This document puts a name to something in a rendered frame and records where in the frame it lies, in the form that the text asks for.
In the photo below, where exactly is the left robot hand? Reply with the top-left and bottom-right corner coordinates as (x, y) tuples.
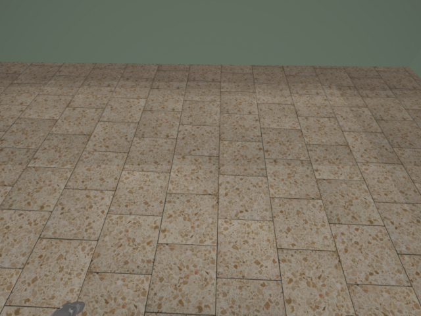
(51, 302), (85, 316)

